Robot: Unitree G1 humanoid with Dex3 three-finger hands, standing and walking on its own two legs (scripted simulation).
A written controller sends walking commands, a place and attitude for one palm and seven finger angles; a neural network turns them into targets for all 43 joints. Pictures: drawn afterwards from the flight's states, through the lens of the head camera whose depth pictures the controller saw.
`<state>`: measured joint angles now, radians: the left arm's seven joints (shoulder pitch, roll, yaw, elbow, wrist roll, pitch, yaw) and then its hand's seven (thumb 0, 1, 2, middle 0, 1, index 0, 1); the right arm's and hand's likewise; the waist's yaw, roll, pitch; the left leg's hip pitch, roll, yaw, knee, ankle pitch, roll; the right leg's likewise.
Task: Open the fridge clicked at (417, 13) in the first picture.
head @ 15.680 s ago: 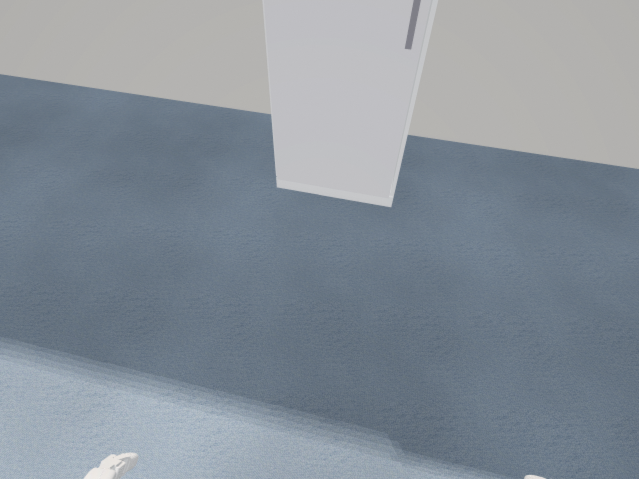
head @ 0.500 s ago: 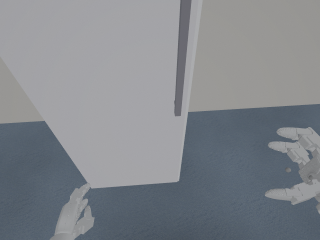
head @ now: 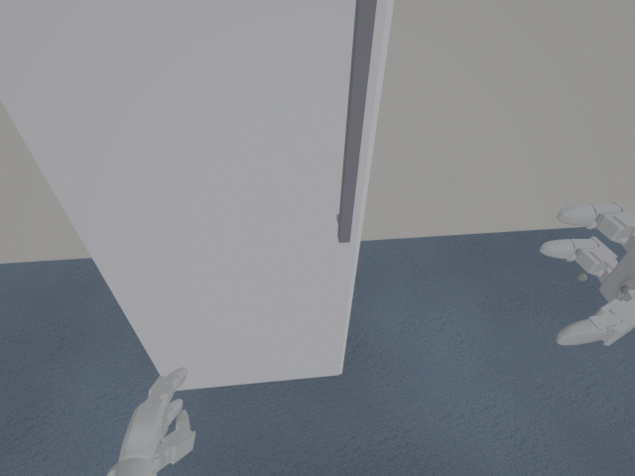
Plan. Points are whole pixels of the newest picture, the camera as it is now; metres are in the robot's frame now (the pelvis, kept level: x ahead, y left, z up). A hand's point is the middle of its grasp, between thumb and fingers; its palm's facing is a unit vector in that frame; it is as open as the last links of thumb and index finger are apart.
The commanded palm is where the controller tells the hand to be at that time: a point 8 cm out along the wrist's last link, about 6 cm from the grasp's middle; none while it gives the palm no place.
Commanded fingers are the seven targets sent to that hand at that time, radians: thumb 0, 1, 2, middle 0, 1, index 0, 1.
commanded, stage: raise the hand to about handle height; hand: right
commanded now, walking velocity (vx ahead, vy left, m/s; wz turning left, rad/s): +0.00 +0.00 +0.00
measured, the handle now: (351, 128) +0.54 -0.05 +0.20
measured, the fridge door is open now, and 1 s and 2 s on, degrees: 0 0 0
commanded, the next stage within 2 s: move the hooked fingers beside the handle in 0.42 s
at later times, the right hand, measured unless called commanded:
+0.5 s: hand (527, 268) +0.30 -0.23 +0.16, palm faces +0.01 +1.00 -0.06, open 14.0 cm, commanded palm +0.27 -0.28 +0.17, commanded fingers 0.00 0.50 -0.30 0.30 1.20 0.30 1.20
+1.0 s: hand (488, 238) +0.35 -0.21 +0.16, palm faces -0.03 +1.00 -0.02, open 14.0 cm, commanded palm +0.32 -0.25 +0.17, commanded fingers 0.00 0.50 -0.30 0.30 1.20 0.30 1.20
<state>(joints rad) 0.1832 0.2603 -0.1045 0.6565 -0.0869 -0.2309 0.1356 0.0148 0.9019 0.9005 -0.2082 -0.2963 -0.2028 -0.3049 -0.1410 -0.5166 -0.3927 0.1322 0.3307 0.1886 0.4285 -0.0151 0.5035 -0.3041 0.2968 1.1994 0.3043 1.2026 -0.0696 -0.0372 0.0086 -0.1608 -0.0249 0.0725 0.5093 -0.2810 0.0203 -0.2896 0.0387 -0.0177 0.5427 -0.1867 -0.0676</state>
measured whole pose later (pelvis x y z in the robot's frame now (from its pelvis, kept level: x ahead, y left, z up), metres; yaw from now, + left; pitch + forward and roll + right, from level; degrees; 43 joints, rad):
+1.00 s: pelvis +0.02 +0.01 +0.00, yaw +2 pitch -2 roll +1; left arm 0.20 0.25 -0.07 0.67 -0.08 -0.19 0.13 0.01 0.90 0.90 -0.21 -0.30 -0.20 -0.30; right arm -0.24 -0.39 -0.29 0.19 0.28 0.19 0.31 -0.02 0.50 -0.30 0.30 1.20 0.30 1.20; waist -0.04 -0.03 -0.02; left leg -0.19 -0.04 0.04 0.53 -0.31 0.03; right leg -0.30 0.02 -0.05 0.56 -0.23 -0.06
